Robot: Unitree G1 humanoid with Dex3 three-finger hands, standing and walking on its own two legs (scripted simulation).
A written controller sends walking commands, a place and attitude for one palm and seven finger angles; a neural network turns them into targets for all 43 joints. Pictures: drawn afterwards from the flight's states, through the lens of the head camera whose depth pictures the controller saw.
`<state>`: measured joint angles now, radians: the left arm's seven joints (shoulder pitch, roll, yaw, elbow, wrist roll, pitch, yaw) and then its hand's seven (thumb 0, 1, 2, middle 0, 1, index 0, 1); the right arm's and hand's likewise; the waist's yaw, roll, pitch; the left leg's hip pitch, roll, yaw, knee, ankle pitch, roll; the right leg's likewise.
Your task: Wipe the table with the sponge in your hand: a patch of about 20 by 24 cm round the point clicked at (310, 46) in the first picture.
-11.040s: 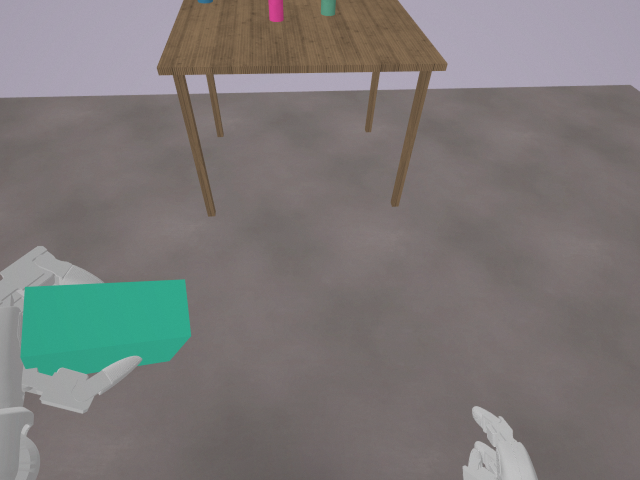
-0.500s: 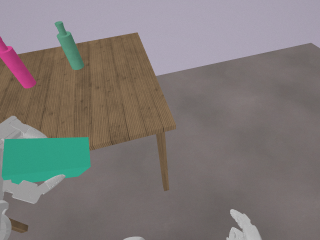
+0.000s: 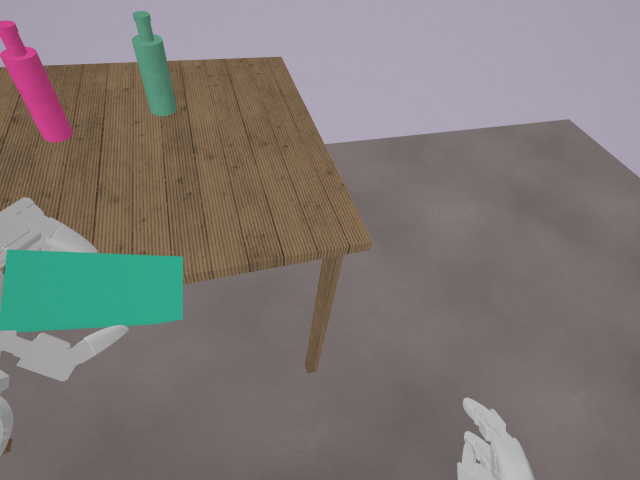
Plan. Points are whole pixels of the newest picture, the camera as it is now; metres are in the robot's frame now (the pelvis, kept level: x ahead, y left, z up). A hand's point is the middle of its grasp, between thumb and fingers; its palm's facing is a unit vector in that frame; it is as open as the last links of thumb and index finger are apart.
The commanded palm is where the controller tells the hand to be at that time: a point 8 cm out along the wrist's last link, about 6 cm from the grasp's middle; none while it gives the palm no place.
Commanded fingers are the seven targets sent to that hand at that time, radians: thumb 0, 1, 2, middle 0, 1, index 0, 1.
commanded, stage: come to a stop and stand still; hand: left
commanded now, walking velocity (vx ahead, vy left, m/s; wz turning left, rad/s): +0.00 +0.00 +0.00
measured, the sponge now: (120, 294) +0.24 +0.22 +0.15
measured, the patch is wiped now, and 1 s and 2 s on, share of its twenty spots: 0.00 0.00 0.00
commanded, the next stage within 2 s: look again from close up in 0.72 s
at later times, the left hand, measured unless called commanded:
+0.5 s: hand out of the picture +0.15 +0.28 +0.18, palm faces +0.52 -0.77 -0.36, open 9.9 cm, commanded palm +0.09 +0.30 +0.18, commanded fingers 0.00 0.10 1.30 -1.20 -1.60 -1.20 -1.60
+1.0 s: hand (11, 385) +0.15 +0.26 +0.16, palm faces +0.50 -0.78 -0.38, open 9.9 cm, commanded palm +0.10 +0.28 +0.18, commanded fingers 0.00 0.10 1.30 -1.20 -1.60 -1.20 -1.60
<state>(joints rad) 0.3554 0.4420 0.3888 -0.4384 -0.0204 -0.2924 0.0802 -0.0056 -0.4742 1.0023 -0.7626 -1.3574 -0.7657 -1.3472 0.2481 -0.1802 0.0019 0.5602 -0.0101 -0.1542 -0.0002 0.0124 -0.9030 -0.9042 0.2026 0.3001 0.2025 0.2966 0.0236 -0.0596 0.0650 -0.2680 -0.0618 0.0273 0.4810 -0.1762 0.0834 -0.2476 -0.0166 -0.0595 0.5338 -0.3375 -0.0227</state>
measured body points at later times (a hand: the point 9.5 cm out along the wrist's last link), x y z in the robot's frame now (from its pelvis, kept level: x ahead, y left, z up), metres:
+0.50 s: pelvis -0.04 +0.01 +0.01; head -0.04 +0.02 +0.46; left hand +0.11 +0.32 +0.20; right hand +0.18 -0.19 -0.05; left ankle +0.05 +0.07 -0.73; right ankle +0.03 -0.12 -0.73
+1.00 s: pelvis -0.03 -0.01 +0.00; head -0.05 -0.01 +0.45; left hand +0.12 +0.30 +0.19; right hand +0.15 -0.22 -0.08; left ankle +0.05 +0.07 -0.73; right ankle +0.03 -0.12 -0.73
